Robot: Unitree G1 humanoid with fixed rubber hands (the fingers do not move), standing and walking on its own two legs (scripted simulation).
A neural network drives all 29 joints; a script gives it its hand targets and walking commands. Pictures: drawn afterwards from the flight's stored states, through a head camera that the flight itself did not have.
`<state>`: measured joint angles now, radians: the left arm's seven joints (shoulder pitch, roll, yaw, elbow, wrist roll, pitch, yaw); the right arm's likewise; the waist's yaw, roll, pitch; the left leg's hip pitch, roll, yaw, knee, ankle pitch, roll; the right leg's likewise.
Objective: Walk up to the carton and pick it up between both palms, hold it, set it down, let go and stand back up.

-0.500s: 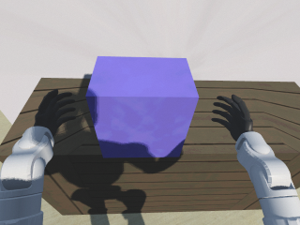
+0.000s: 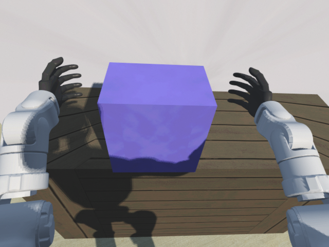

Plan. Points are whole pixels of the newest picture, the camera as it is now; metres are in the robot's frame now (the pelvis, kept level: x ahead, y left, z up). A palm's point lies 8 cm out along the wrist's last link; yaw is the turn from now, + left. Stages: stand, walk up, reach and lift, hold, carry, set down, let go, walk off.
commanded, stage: reach and lift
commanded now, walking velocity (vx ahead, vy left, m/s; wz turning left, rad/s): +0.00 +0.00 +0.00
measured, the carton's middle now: (155, 121) +0.44 +0.05 +0.07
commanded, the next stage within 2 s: none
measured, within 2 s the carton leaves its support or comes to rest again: neither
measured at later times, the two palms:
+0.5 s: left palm (57, 80) +0.40 +0.27 +0.21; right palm (255, 89) +0.44 -0.18 +0.21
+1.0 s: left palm (72, 113) +0.40 +0.26 +0.12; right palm (233, 118) +0.43 -0.15 +0.11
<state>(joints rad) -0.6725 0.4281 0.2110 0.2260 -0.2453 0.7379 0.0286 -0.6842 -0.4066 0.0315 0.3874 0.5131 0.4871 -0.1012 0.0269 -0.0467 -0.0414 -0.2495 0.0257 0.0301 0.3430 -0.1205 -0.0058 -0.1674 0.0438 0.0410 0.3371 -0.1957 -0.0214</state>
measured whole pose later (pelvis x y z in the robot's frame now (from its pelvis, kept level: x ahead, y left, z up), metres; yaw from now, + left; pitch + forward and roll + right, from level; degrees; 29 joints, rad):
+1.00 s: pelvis +0.01 +0.00 +0.00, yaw +2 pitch +5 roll -1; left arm -0.72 0.32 0.12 0.68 -0.18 0.30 0.01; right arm -0.74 -0.26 0.02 0.81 0.33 0.16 -0.11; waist 0.05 -0.02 -0.05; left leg -0.33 0.03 0.00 0.40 -0.15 -0.01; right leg -0.22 0.04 0.00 0.35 -0.21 -0.02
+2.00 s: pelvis +0.01 +0.01 +0.00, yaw +1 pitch +4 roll -1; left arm -0.67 0.14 0.18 0.63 -0.03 0.22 0.09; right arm -0.71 -0.14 0.00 0.78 0.26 0.11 -0.20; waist 0.05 -0.02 -0.03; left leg -0.32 0.03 0.01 0.41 -0.17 0.00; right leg -0.20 0.04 0.01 0.33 -0.21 -0.02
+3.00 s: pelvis +0.02 +0.01 +0.00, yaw +2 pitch -2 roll +0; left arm -0.60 -0.05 0.42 0.45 0.36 0.25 -0.06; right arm -0.59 0.07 -0.35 0.72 -0.18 -0.10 -0.08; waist 0.04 -0.07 0.06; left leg -0.12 0.01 0.02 0.29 -0.13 0.00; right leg -0.02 0.01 -0.02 0.26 -0.20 -0.01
